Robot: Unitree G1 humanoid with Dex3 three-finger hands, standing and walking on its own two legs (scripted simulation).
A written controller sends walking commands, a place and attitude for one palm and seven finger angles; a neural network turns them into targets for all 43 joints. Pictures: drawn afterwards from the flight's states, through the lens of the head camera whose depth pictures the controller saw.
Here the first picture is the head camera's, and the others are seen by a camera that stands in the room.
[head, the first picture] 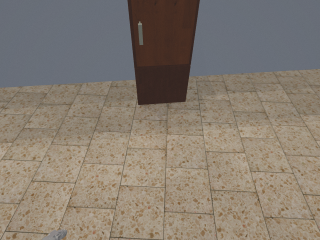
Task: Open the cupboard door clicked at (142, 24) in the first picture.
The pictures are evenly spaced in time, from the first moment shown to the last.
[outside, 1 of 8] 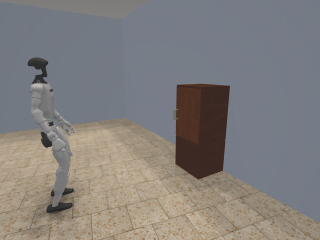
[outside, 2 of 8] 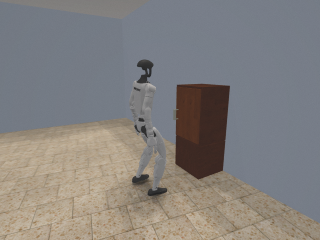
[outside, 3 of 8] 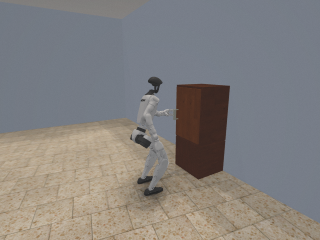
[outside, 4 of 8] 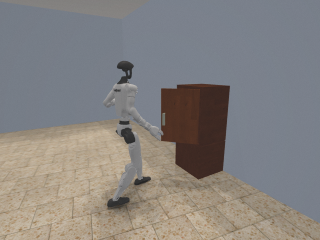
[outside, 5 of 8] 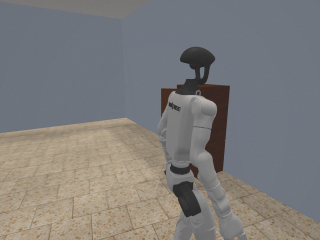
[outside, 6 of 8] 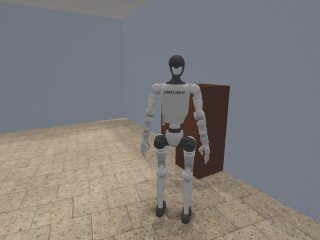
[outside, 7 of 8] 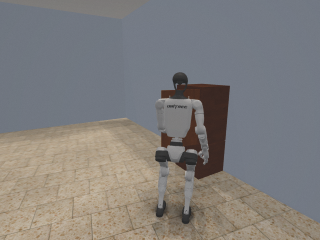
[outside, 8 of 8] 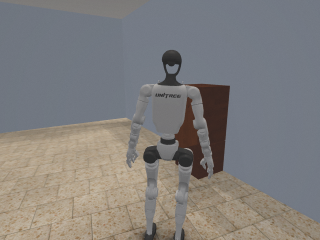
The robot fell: no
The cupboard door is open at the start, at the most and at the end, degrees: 0 90 90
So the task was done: yes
